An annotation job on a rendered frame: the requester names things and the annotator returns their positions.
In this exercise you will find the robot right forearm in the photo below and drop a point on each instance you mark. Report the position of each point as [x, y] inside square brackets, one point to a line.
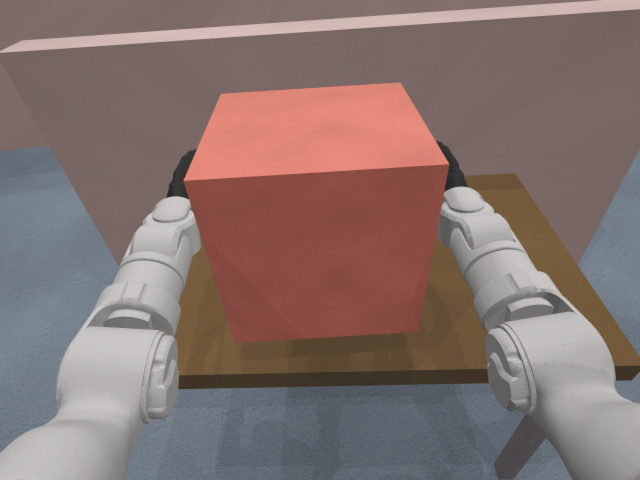
[505, 284]

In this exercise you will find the left robot hand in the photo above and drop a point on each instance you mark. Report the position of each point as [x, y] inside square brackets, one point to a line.
[176, 186]

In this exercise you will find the right robot hand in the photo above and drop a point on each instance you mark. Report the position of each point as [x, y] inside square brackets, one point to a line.
[455, 177]

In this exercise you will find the robot left forearm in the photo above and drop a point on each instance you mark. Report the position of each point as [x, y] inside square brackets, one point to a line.
[146, 291]

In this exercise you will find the robot right upper arm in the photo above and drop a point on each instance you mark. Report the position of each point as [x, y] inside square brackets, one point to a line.
[555, 369]

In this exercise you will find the robot left upper arm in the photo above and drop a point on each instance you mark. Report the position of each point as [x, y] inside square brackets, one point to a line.
[115, 382]

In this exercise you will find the table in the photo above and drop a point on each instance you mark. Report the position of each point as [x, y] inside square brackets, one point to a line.
[449, 347]

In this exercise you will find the carton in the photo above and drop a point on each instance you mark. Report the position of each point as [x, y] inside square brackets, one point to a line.
[318, 210]

